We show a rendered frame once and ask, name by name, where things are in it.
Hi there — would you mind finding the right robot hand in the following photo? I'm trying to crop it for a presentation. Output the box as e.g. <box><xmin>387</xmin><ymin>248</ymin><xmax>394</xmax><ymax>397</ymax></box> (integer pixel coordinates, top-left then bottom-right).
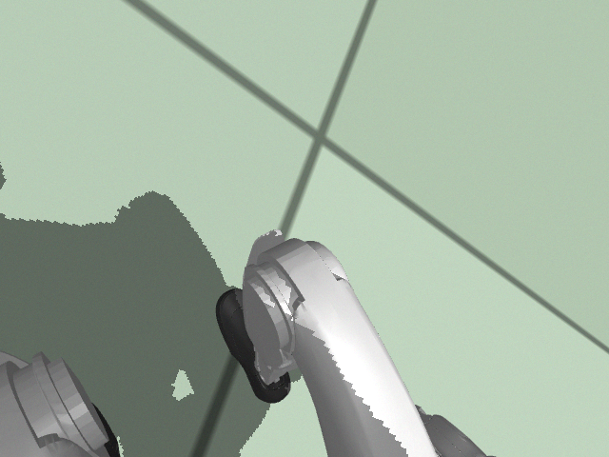
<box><xmin>415</xmin><ymin>405</ymin><xmax>486</xmax><ymax>457</ymax></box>

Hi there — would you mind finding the right robot foot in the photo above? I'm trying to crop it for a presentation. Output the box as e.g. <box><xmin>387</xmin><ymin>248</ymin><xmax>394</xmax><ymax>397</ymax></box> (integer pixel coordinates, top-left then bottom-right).
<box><xmin>216</xmin><ymin>288</ymin><xmax>291</xmax><ymax>404</ymax></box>

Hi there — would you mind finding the left robot foot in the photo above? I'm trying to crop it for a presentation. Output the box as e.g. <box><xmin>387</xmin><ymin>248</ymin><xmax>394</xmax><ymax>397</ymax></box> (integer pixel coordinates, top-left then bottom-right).
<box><xmin>92</xmin><ymin>403</ymin><xmax>121</xmax><ymax>457</ymax></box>

